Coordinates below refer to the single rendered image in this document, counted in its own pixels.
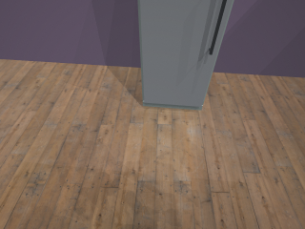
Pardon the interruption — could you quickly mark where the handle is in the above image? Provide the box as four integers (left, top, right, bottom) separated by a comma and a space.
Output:
209, 0, 227, 55

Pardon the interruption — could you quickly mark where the fridge door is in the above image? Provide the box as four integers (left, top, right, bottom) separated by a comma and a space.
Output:
140, 0, 233, 107

